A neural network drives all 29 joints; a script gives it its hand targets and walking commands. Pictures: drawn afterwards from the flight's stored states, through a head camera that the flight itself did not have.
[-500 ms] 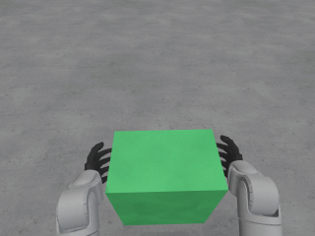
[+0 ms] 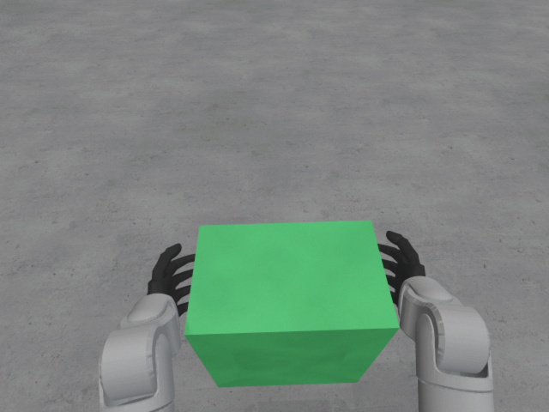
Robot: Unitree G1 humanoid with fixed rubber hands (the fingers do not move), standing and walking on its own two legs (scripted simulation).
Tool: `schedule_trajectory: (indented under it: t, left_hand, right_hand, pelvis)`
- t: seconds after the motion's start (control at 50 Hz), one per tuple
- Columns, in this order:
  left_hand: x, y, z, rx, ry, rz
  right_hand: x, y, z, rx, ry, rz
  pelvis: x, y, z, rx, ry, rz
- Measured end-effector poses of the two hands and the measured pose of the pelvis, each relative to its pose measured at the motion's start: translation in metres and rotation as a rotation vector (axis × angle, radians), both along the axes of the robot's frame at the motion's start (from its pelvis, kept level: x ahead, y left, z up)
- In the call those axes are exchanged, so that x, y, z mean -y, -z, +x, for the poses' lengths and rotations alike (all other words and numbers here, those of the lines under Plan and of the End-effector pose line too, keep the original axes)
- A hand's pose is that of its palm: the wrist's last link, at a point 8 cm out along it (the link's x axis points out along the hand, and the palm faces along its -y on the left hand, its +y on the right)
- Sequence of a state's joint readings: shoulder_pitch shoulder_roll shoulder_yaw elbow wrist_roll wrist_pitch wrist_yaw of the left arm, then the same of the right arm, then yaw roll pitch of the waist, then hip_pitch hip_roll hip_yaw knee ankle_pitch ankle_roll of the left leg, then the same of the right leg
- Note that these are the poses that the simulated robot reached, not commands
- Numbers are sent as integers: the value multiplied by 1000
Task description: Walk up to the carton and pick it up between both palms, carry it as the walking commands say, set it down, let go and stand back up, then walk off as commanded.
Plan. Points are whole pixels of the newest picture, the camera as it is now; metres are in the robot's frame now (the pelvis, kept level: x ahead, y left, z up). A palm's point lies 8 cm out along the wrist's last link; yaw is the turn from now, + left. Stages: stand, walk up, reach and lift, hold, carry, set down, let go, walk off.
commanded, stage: carry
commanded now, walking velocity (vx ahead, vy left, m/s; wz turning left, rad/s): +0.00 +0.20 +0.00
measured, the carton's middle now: (286, 312) +0.27 +0.00 +0.00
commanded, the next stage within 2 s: none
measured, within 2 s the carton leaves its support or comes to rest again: neither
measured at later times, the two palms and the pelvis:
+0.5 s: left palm (45, 331) +0.22 +0.29 +0.09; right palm (316, 325) +0.22 -0.03 +0.09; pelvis -0.04 +0.14 +0.00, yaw +0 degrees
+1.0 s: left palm out of the picture +0.18 +0.40 +0.09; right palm (215, 368) +0.17 +0.09 +0.09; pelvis -0.08 +0.25 +0.00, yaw -1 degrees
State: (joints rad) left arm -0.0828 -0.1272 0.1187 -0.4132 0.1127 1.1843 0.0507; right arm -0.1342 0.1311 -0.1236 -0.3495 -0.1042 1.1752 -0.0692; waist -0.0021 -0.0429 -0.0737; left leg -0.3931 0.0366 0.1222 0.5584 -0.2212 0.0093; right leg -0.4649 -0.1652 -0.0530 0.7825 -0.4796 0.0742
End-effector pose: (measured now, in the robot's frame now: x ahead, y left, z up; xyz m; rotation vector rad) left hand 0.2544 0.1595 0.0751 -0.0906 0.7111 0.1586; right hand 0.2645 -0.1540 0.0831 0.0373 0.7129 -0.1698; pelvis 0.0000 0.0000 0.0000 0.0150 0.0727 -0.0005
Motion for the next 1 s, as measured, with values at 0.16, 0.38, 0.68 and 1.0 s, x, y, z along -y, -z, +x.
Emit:
schedule_trajectory:
  t: [0.16,0.38,0.68,1.0]
  left_hand:
    - [-40,-3,-16,1,-9,2]
    - [-75,-9,-31,-27,55,52]
    - [-200,3,-62,-26,-15,-10]
    - [-241,-12,-76,2,47,20]
  right_hand:
    - [-40,3,-17,-1,-8,5]
    - [-75,8,-48,-28,54,52]
    - [-200,5,-60,-27,-15,-7]
    - [-241,-3,-93,1,49,23]
  pelvis:
    - [-39,0,-17,-19,12,-19]
    - [-91,-7,-33,-7,-1,-2]
    - [-196,-2,-61,-13,10,-22]
    - [-253,-3,-81,9,7,-27]
